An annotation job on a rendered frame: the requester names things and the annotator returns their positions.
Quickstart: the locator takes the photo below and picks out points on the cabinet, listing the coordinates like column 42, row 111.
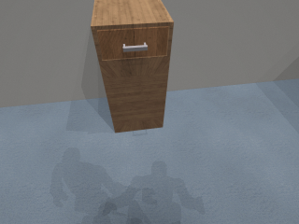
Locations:
column 135, row 87

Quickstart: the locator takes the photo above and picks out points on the handle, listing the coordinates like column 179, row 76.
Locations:
column 135, row 48

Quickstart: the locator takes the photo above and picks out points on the drawer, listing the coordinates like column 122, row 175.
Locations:
column 111, row 42

